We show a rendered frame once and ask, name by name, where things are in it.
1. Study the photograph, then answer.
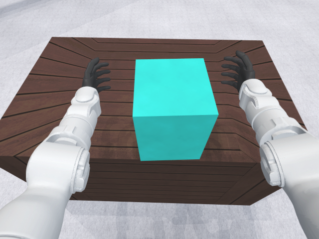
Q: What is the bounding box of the left robot forearm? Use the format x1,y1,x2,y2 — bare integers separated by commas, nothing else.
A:
26,87,101,185

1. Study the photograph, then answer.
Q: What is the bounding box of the pedestal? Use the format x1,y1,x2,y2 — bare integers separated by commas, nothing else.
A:
0,37,308,206

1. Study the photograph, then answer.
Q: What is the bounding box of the right robot upper arm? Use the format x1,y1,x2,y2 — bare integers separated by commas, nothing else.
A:
259,133,319,239

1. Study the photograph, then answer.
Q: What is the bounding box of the left robot upper arm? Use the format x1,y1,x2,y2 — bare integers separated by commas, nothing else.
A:
0,141,90,239

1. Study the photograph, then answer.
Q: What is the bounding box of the right robot forearm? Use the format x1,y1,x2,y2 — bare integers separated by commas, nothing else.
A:
239,79,319,146

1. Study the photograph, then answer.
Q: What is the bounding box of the left robot hand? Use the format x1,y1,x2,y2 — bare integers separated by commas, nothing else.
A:
82,57,111,93

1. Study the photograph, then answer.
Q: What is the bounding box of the right robot hand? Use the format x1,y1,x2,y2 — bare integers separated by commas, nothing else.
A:
221,50,255,93

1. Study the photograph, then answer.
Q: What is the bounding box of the carton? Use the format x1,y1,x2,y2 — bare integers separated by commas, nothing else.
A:
133,58,219,161

